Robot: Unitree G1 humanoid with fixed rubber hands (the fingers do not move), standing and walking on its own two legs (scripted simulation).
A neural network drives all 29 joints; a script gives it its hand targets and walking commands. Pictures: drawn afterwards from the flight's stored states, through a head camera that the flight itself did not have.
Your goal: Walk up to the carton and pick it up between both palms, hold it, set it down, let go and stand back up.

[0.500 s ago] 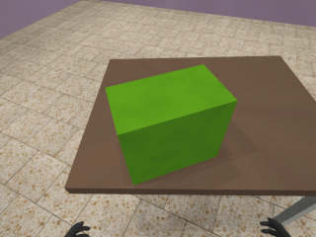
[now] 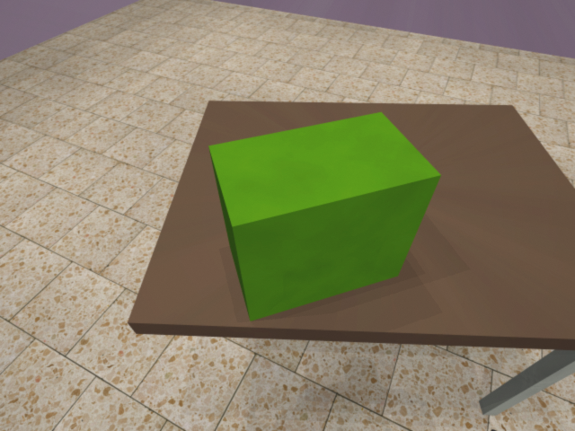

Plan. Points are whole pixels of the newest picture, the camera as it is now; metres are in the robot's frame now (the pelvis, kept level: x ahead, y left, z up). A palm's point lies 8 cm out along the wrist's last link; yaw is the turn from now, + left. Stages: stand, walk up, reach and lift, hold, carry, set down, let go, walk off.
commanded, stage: walk up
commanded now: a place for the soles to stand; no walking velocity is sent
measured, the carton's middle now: (314, 218) +0.46 -0.01 +0.02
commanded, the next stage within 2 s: reach and lift in 0.80 s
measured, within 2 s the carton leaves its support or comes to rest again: neither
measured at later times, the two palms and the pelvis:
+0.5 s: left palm out of the picture +0.11 +0.26 -0.10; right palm out of the picture +0.14 -0.28 -0.08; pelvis +0.02 -0.01 +0.00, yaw +1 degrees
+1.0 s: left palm out of the picture +0.15 +0.25 -0.09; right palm out of the picture +0.16 -0.29 -0.08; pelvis +0.01 -0.02 -0.01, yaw +0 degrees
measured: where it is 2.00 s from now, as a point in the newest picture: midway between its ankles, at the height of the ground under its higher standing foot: outside the picture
